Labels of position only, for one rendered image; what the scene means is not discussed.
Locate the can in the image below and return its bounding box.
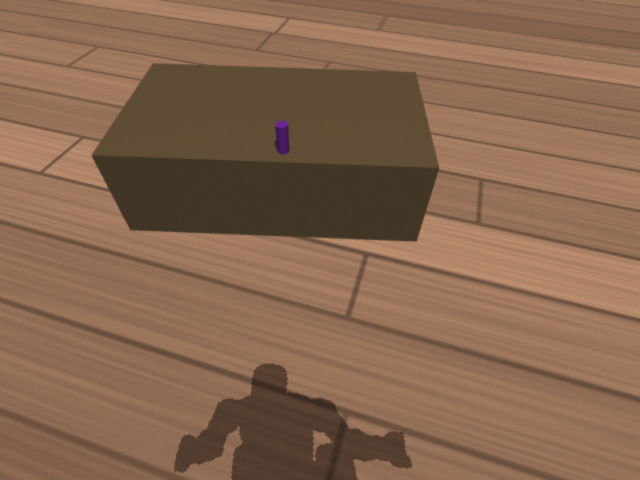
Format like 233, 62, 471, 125
275, 121, 289, 154

